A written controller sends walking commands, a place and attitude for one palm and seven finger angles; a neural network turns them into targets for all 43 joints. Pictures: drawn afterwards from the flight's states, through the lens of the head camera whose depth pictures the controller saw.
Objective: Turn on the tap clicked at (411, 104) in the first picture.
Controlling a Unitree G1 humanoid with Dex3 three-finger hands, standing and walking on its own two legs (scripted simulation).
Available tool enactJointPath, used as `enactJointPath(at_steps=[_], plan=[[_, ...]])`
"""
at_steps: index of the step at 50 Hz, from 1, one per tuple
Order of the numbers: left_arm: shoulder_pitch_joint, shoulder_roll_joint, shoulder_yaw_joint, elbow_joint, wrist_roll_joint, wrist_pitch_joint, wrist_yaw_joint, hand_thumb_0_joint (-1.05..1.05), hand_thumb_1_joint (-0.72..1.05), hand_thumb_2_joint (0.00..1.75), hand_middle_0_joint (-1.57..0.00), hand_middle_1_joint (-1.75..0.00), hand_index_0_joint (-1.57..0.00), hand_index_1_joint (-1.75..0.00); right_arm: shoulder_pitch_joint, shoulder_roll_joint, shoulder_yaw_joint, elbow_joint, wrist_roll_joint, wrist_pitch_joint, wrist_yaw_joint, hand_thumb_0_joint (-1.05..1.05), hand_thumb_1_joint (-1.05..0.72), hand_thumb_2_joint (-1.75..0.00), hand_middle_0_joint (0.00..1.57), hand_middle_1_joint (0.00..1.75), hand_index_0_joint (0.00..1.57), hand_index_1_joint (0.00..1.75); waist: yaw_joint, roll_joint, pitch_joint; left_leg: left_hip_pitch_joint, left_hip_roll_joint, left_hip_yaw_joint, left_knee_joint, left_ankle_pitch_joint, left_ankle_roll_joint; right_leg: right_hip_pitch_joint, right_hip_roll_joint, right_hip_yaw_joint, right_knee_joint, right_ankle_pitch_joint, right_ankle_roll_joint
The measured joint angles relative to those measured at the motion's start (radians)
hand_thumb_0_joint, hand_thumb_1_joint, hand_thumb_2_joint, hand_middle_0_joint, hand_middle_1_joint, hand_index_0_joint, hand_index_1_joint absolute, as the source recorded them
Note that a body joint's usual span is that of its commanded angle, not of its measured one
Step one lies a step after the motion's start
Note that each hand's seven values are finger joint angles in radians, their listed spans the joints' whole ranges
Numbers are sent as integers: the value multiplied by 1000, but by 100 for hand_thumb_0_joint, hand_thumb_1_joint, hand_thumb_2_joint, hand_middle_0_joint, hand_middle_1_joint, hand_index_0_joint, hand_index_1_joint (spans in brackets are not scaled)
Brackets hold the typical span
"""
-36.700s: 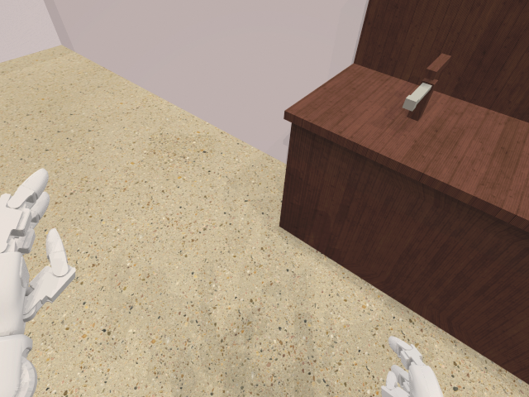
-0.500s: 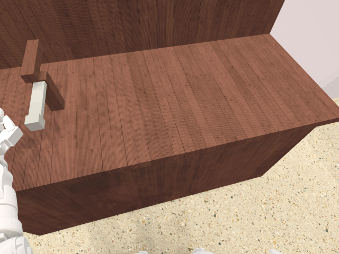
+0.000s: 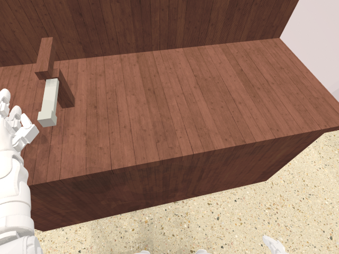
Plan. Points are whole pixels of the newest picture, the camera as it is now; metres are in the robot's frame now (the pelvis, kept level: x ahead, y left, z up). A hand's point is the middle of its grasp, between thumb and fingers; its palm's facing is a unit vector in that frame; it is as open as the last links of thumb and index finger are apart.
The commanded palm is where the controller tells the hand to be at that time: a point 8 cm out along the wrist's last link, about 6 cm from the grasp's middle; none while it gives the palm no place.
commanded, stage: push the lever round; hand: left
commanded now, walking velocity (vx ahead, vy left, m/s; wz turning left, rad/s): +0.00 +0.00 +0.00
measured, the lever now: (47, 118) +0.39 +0.31 +0.08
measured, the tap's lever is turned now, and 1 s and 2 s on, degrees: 0 10 40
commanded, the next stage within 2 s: none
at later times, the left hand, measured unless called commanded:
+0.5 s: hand (46, 128) +0.36 +0.30 +0.08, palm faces +0.50 -0.86 -0.09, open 7.8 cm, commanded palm +0.33 +0.33 +0.08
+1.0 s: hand (54, 126) +0.37 +0.28 +0.08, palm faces +0.56 -0.83 -0.07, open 7.8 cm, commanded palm +0.33 +0.31 +0.08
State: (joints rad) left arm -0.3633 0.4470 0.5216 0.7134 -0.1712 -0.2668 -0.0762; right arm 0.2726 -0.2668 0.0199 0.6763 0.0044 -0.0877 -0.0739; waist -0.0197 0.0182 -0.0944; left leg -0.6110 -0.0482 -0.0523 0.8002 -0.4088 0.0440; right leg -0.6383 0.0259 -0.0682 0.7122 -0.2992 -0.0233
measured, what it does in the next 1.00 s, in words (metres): stands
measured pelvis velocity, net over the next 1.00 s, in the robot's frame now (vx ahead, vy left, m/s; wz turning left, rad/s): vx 0.00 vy -0.02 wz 0.00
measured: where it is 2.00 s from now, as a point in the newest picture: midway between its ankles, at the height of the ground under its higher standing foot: outside the picture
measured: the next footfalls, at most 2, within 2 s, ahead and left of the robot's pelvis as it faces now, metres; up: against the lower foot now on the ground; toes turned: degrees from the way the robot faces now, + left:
none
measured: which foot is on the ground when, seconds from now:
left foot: down 0.00-1.00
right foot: down 0.00-1.00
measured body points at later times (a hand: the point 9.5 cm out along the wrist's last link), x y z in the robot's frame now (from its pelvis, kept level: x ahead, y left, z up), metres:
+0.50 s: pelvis +0.00 -0.01 +0.00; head +0.06 -0.01 +0.45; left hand +0.33 +0.34 +0.08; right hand +0.10 -0.27 -0.11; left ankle -0.02 +0.09 -0.71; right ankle +0.03 -0.11 -0.71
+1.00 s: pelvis +0.00 -0.02 +0.00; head +0.06 -0.02 +0.45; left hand +0.34 +0.33 +0.08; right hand +0.10 -0.29 -0.12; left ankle -0.02 +0.08 -0.71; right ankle +0.03 -0.11 -0.71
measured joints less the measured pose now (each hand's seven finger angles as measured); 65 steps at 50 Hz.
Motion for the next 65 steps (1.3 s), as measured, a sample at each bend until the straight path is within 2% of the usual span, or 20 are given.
enactJointPath(at_steps=[7, 15, 21, 41, 55, 65], plan=[[33, -11, 12, -48, 10, -12, 41, 2, 90, 90, -15, -15, -16, -15, 17, 5, -5, -9, -6, 11, 15, 1, -90, -89, 20, 30, 21, 30, -4, 3, -7, 11, 8, 8, -7, -6, -2, 8, 9, 9, -8, -2, -1], [72, -39, -21, -84, -6, 10, 45, 2, 90, 90, -15, -15, -15, -15, 38, -1, -15, 11, 2, 24, 14, 1, -90, -89, 20, 30, 21, 30, 6, 14, -7, 31, 9, 5, -20, -5, -4, 26, 10, 7, -17, -3, -4], [74, -66, -30, -101, 8, -10, 85, 2, 90, 90, -15, -15, -16, -15, 26, 1, -16, 22, -3, 21, 13, 1, -90, -89, 20, 30, 21, 30, 3, 10, -2, 34, 10, 4, -19, -4, -9, 26, 10, 5, -9, -6, -9], [17, -64, -39, -32, 12, -13, 123, 3, 90, 90, -15, -15, -16, -15, 0, -5, -8, 18, 0, 17, 8, 1, -90, -89, 20, 30, 21, 30, 0, 10, -2, 27, 20, -6, -13, 1, -25, 17, 19, -6, 4, -5, -28], [-13, -115, -70, -34, 39, -17, 244, 1, 89, 89, -15, -15, -15, -15, 1, -2, -9, 35, -10, 26, 14, 1, -90, -89, 20, 30, 20, 30, -5, 12, -4, 16, 16, -9, -8, 3, -25, 7, 16, -9, 10, -5, -28], [-29, -174, -109, -46, 78, -22, 360, 2, 89, 89, -15, -15, -15, -15, -5, 14, -12, 42, -25, 33, 28, 1, -90, -89, 20, 30, 20, 30, -12, 13, -16, 14, 14, -3, -7, 1, -22, 3, 13, -3, 12, -7, -23]])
